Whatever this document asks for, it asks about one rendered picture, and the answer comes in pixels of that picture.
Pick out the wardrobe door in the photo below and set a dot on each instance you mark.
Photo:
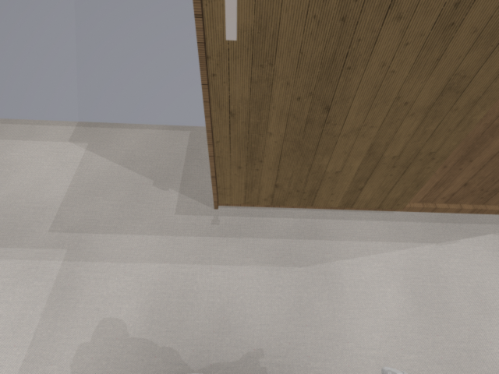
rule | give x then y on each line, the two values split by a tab
470	175
345	103

